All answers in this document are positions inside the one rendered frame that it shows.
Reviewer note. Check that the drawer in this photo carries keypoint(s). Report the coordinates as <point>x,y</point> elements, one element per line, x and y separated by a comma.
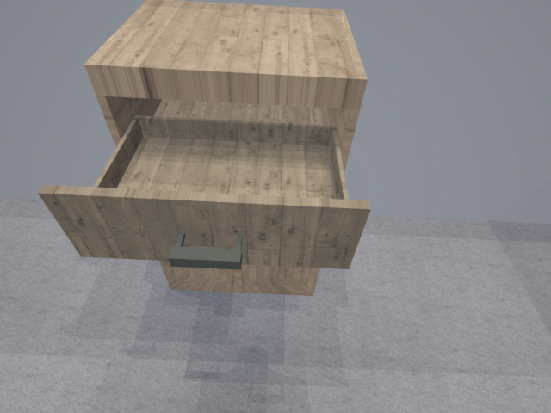
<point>280,186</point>

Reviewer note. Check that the cabinet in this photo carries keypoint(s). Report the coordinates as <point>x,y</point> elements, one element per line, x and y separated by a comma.
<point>232,61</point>

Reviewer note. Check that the handle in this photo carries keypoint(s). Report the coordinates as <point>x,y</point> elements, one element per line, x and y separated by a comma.
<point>194,257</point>

